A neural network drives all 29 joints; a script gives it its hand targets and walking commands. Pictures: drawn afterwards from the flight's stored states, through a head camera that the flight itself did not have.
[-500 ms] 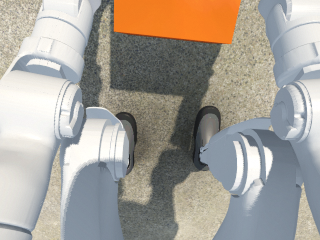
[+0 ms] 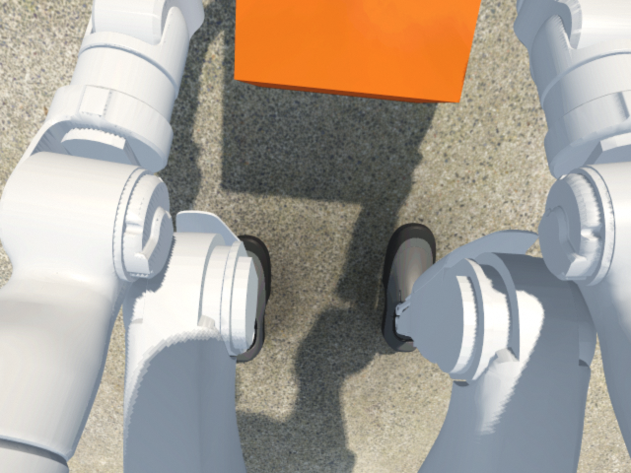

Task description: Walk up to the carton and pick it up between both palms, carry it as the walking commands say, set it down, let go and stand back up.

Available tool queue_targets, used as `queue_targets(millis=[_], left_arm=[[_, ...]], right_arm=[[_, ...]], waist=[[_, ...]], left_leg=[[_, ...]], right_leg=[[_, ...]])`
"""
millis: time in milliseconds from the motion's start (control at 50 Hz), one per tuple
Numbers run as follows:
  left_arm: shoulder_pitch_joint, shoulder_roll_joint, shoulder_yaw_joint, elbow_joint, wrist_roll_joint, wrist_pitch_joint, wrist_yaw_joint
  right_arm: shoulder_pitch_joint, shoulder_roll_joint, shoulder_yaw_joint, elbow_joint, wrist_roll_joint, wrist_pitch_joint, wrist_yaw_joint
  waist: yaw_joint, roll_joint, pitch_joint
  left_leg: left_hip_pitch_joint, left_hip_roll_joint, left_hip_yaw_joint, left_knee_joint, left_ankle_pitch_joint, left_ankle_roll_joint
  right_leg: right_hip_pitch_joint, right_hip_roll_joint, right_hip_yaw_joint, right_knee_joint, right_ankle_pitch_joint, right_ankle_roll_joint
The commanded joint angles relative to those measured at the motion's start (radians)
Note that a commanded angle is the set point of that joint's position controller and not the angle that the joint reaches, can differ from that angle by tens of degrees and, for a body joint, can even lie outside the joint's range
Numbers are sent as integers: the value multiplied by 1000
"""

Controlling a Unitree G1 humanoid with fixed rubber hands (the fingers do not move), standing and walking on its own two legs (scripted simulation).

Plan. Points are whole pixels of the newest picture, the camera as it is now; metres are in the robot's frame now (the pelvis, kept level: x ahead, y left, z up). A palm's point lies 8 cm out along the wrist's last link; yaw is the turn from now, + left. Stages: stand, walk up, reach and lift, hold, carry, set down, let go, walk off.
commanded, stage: reach and lift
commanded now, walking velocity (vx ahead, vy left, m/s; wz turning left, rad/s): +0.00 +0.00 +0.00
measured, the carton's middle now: out of the picture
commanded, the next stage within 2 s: none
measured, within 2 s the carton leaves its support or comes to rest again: leaves its support in 0.18 s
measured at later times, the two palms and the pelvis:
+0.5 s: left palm out of the picture +0.54 +0.12 -0.13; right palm out of the picture +0.54 -0.17 -0.14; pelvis -0.02 -0.02 +0.02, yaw +2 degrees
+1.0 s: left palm out of the picture +0.54 +0.12 -0.09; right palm out of the picture +0.54 -0.16 -0.09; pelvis -0.01 -0.01 +0.06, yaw +2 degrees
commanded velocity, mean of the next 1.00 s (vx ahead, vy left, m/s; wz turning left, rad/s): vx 0.00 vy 0.00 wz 0.00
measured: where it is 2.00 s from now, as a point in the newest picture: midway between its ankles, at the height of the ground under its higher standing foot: (326, 311)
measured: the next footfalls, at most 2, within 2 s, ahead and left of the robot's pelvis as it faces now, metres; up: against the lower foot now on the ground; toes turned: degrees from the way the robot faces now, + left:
none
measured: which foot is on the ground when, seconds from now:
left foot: down 0.00-1.00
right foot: down 0.00-1.00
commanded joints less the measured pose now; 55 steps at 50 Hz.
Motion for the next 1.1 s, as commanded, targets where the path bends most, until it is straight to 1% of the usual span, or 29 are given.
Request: queue_targets(millis=[0, 60, 100, 160, 180, 220, 240, 260, 300, 320, 340, 360, 400, 420, 440, 500, 520, 640, 660, 700, 720, 760, 800, 840, 860, 880, 1000, 1060, 1080], left_arm=[[-556, -892, -209, -289, -60, -39, -225], [-716, -911, -284, -380, -133, -48, -222], [-706, -885, -283, -429, -141, -55, -201], [-735, -875, -281, -418, -122, -41, -169], [-745, -899, -300, -431, -138, -34, -159], [-710, -923, -273, -392, -116, -18, -157], [-650, -923, -285, -327, -106, -10, -159], [-702, -898, -227, -334, -75, -8, -160], [-717, -911, -224, -341, -64, 6, -183], [-759, -900, -192, -405, -49, 8, -178], [-748, -881, -177, -366, -43, 11, -182], [-731, -867, -161, -312, -15, 24, -179], [-818, -889, -153, -417, -53, 28, -197], [-767, -842, -119, -368, -13, 39, -210], [-786, -929, -167, -325, -26, 57, -225], [-751, -908, -160, -386, -1, 65, -233], [-849, -890, -183, -518, -30, 64, -234], [-816, -983, -230, -555, -60, 87, -221], [-762, -948, -178, -459, -18, 85, -227], [-687, -988, -165, -360, 3, 85, -230], [-615, -995, -151, -336, 53, 101, -239], [-611, -1018, -170, -423, 64, 97, -235], [-702, -1062, -254, -557, 3, 84, -228], [-803, -1022, -341, -702, -66, 76, -198], [-791, -1028, -335, -620, -56, 85, -191], [-792, -1028, -352, -636, -65, 97, -195], [-732, -1065, -299, -550, 8, 85, -183], [-716, -1116, -322, -573, 5, 92, -177], [-755, -1127, -317, -579, -15, 94, -170]], right_arm=[[-575, 806, 99, -357, 69, -78, 231], [-571, 833, 114, -416, 52, -79, 204], [-638, 889, 177, -491, 110, -74, 190], [-733, 871, 179, -580, 121, -75, 181], [-749, 845, 170, -584, 102, -68, 178], [-812, 856, 192, -620, 138, -64, 185], [-772, 822, 161, -595, 100, -63, 182], [-824, 855, 180, -568, 109, -47, 186], [-808, 853, 147, -584, 47, -31, 185], [-889, 886, 180, -641, 64, -25, 178], [-866, 901, 188, -601, 65, -11, 177], [-898, 891, 181, -613, 73, -5, 177], [-844, 901, 127, -546, 42, 15, 180], [-815, 938, 128, -534, 35, 38, 185], [-849, 878, 109, -565, 6, 25, 177], [-721, 993, 116, -544, -6, 56, 181], [-761, 991, 136, -630, 2, 69, 184], [-807, 1015, 198, -746, 24, 79, 187], [-762, 1021, 175, -637, 1, 90, 199], [-651, 1045, 140, -547, -58, 93, 225], [-698, 1045, 158, -617, -29, 83, 236], [-711, 1022, 144, -716, -47, 70, 234], [-722, 1039, 219, -816, -38, 84, 224], [-683, 1060, 253, -863, 7, 100, 212], [-692, 1046, 253, -793, 12, 104, 210], [-648, 1034, 205, -735, -32, 114, 211], [-577, 1068, 112, -619, -105, 98, 231], [-667, 1089, 150, -709, -68, 93, 222], [-776, 1059, 197, -846, -51, 84, 212]], waist=[[-47, 75, -1230], [-129, 56, -1407], [-75, -6, -1597], [-46, 54, -1648], [-98, 33, -1697], [-28, 80, -1613], [-81, 79, -1587], [-11, 53, -1573], [-87, 4, -1553], [-26, -10, -1608], [-33, -73, -1619], [-9, -63, -1556], [-55, -18, -1555], [-8, -92, -1530], [-81, -33, -1527], [-31, -25, -1621], [-52, -80, -1790], [-21, -53, -2068], [7, -66, -1847], [-30, -78, -1777], [35, -67, -1748], [27, 47, -1902], [-64, -35, -2255], [-91, -61, -2454], [-53, 1, -2377], [-107, -8, -2290], [-71, 57, -2007], [-44, 117, -2084], [-65, 65, -2210]], left_leg=[[506, -68, 43, -215, 543, 9], [565, -77, 39, -205, 565, -1], [598, -78, 53, -198, 630, -2], [761, -74, 58, -203, 666, -1], [807, -73, 26, -229, 656, -2], [778, -81, 34, -241, 658, 5], [715, -68, 39, -248, 586, -2], [723, -82, 66, -259, 524, 4], [607, -78, 72, -263, 455, 9], [607, -84, 91, -259, 462, 20], [574, -80, 91, -275, 388, 31], [545, -80, 107, -275, 364, 27], [531, -74, 116, -273, 321, 20], [487, -79, 126, -304, 296, 26], [471, -65, 120, -281, 288, 14], [502, -72, 131, -309, 355, 11], [546, -74, 135, -297, 353, 14], [714, -94, 122, -328, 514, -1], [626, -82, 125, -332, 471, 12], [579, -84, 119, -353, 431, 7], [576, -88, 122, -371, 437, 7], [768, -90, 110, -356, 556, 14], [837, -107, 124, -345, 631, -2], [933, -113, 111, -341, 732, -1], [944, -93, 114, -339, 665, -2], [965, -86, 84, -355, 652, -4], [857, -101, 93, -414, 514, -7], [884, -108, 118, -449, 481, -17], [926, -111, 105, -440, 515, -7]], right_leg=[[623, 114, -71, -114, 502, -42], [771, 122, -80, -119, 566, -56], [865, 113, -75, -89, 646, -41], [784, 120, -82, -143, 623, -30], [778, 115, -121, -122, 578, -23], [700, 113, -100, -132, 549, -24], [735, 114, -106, -142, 526, -27], [777, 112, -80, -185, 456, -24], [813, 105, -93, -186, 449, -20], [875, 116, -78, -207, 450, -12], [903, 110, -92, -214, 405, -1], [866, 110, -94, -217, 380, -1], [886, 115, -78, -250, 328, -11], [909, 110, -69, -267, 318, 1], [862, 111, -89, -251, 322, -15], [956, 125, -78, -254, 421, -16], [1052, 126, -76, -260, 422, -16], [1153, 131, -102, -224, 584, -22], [968, 126, -96, -252, 485, -7], [978, 123, -103, -256, 495, -21], [919, 125, -99, -262, 479, -19], [852, 123, -104, -268, 481, -25], [1139, 130, -129, -255, 664, -14], [1222, 143, -143, -245, 779, -10], [1087, 132, -130, -253, 655, -11], [985, 129, -147, -269, 594, -13], [810, 137, -131, -337, 409, -26], [909, 148, -119, -363, 423, -25], [997, 148, -132, -355, 471, -18]])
